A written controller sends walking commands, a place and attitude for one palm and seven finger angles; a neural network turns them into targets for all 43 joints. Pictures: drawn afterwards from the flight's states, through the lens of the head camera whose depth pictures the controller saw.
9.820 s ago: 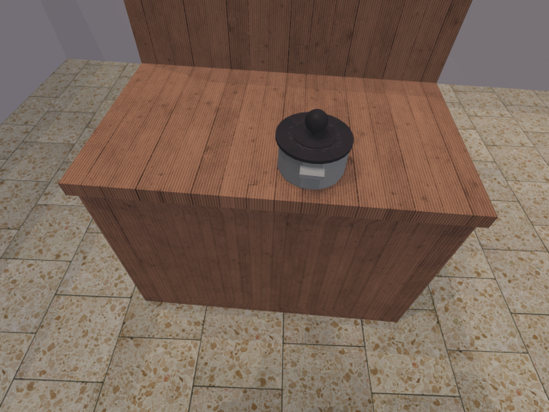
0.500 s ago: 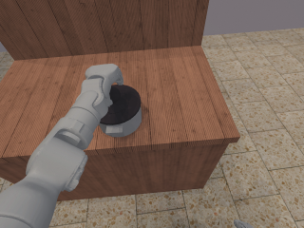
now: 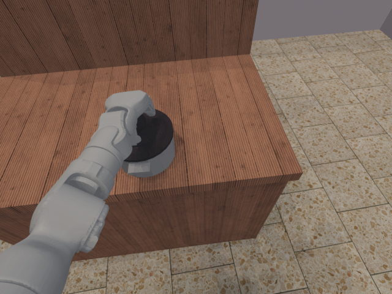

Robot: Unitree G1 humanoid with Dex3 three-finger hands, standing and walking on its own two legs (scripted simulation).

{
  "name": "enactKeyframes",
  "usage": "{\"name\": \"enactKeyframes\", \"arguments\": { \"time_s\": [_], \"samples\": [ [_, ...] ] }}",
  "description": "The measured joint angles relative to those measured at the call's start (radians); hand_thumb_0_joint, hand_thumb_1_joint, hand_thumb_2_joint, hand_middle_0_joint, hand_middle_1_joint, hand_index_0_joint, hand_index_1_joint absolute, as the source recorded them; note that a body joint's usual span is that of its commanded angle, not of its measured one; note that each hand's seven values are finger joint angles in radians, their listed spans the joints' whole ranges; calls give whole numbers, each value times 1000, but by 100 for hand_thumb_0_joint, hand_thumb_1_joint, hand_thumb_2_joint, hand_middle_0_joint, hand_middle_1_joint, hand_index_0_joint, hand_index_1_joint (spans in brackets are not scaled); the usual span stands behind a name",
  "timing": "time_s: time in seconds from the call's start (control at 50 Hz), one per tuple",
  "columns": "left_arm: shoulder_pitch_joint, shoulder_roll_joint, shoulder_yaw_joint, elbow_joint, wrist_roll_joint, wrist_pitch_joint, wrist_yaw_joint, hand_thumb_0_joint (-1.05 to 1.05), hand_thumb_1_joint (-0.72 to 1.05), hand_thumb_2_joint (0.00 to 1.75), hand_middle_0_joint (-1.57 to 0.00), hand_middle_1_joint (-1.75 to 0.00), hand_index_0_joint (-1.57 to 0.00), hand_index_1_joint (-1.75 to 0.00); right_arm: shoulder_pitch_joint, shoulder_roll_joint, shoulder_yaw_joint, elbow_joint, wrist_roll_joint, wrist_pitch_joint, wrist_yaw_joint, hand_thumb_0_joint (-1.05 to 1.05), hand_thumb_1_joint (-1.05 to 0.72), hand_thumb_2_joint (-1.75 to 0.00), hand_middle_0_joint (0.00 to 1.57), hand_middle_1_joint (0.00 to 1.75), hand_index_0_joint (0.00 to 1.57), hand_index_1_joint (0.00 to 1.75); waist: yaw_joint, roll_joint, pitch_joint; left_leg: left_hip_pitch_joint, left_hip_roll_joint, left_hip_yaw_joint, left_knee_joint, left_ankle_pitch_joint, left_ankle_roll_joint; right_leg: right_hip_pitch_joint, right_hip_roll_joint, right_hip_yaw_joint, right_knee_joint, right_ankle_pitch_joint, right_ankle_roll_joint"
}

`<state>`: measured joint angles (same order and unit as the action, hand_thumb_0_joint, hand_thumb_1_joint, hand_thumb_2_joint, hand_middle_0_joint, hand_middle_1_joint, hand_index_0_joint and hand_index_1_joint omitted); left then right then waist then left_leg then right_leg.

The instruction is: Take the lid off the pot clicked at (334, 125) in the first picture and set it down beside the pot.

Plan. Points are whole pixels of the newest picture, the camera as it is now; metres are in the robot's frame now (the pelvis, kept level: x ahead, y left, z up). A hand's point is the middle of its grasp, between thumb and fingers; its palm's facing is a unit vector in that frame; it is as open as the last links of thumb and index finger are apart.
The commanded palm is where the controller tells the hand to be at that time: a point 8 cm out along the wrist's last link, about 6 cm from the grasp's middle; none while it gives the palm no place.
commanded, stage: lower the open fingers around the knob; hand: left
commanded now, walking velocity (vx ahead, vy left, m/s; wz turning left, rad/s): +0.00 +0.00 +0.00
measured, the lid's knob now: (135, 121) +0.50 +0.12 +0.06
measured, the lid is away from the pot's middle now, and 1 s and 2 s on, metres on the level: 0.00 0.00 0.01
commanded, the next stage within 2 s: close the fingers and squeeze the knob in 0.08 s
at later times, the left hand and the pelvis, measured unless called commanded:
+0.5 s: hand (127, 129) +0.46 +0.13 +0.08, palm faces -0.32 -0.07 -0.94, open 10.2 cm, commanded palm +0.46 +0.13 +0.14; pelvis -0.01 +0.00 +0.00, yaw +0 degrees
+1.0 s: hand (132, 126) +0.47 +0.12 +0.07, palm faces -0.34 -0.05 -0.94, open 8.0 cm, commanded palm +0.47 +0.13 +0.14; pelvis +0.00 +0.00 +0.00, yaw +0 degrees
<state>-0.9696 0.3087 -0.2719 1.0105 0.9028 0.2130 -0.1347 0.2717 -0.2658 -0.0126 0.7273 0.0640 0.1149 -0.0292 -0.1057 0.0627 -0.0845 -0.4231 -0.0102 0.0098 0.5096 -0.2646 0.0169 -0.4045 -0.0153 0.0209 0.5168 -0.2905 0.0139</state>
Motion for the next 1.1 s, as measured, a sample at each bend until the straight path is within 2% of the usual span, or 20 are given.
{"name": "enactKeyframes", "arguments": {
  "time_s": [0.1,0.22,0.42,0.66,0.86,0.96,1.1],
  "samples": [
    [-17,3,-4,31,16,30,30,0,-35,148,-83,-8,-83,-9,-2,4,2,3,3,0,9,0,-90,-90,20,30,20,30,-2,-3,-6,-4,0,4,2,-1,0,-6,0,4,2,0,0],
    [-2,2,3,18,-5,45,6,0,-34,147,-82,-9,-82,-9,-14,6,3,-5,2,5,14,0,-90,-90,20,30,20,30,2,2,-5,-2,-1,3,1,2,3,-1,-1,3,-2,4,3],
    [-8,-2,-24,18,-4,24,-2,0,-18,120,-66,-44,-64,-43,-35,10,7,-19,5,5,12,0,-90,-90,20,30,20,30,11,-7,-9,2,-6,-2,8,2,5,5,-6,-2,4,2,5],
    [-40,-2,-22,49,3,32,11,0,-3,109,-61,-75,-59,-74,-30,9,11,-15,4,-2,4,0,-90,-90,20,30,20,30,1,-9,2,-17,-7,1,11,6,6,-14,-7,0,9,7,7],
    [-46,4,-6,68,5,33,5,0,8,103,-63,-88,-63,-89,3,7,8,3,2,-8,2,0,-90,-90,20,30,20,30,-9,-2,-1,-18,-3,5,8,1,5,-17,-3,5,4,5,5],
    [-17,5,0,34,4,17,3,1,12,98,-66,-93,-64,-92,15,5,1,3,-2,-9,5,0,-90,-90,20,30,20,30,-5,3,-9,-10,-1,4,2,0,4,-9,-1,4,-3,4,4],
    [-22,-5,-13,38,5,32,13,2,17,89,-69,-97,-64,-95,-6,5,2,1,1,-6,7,0,-90,-90,20,30,20,30,-2,-1,-6,-8,1,1,3,0,1,-6,1,1,-1,3,1]
  ]
}}
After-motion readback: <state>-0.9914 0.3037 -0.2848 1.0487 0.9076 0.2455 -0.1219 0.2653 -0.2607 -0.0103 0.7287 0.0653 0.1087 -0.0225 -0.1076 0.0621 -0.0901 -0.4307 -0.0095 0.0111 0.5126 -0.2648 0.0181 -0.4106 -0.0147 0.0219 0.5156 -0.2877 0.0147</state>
